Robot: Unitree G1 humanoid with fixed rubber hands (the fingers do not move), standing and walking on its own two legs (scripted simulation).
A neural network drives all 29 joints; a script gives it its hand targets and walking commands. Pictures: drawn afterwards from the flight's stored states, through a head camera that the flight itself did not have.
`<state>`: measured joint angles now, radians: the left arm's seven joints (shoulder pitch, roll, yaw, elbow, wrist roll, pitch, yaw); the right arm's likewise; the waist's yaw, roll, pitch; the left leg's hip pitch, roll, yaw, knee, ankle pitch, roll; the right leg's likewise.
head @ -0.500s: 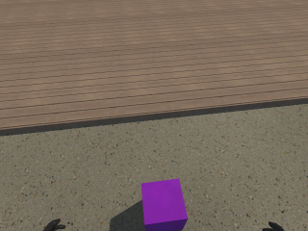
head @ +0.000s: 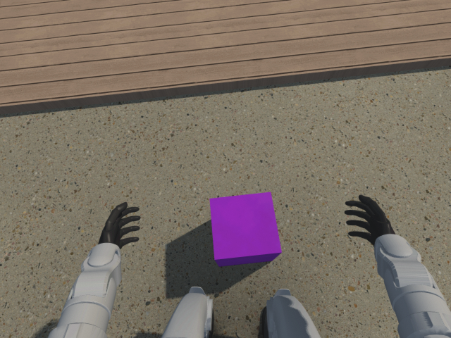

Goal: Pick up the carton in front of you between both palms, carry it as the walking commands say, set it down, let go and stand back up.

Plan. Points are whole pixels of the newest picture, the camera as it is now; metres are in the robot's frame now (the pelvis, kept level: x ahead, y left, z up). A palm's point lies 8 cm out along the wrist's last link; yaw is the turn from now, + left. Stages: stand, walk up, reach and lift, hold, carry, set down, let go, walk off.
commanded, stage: reach and lift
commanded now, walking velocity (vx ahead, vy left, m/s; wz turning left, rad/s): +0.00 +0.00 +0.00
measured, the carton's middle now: (243, 232) +0.41 -0.01 -0.58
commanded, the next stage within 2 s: none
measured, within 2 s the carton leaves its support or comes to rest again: neither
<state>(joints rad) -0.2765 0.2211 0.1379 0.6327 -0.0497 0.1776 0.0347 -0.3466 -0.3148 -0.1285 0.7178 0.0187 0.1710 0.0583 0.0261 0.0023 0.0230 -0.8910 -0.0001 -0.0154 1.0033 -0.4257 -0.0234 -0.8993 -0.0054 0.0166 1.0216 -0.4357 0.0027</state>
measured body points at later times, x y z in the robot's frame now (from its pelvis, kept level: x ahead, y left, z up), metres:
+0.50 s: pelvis -0.06 -0.01 -0.07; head +0.22 -0.03 +0.27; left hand +0.42 +0.18 -0.17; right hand +0.47 -0.20 -0.17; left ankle +0.03 +0.13 -0.67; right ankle +0.03 -0.12 -0.67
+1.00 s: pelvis -0.08 +0.00 -0.25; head +0.27 -0.02 +0.04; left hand +0.40 +0.19 -0.42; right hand +0.44 -0.20 -0.42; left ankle +0.03 +0.13 -0.67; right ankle +0.03 -0.12 -0.67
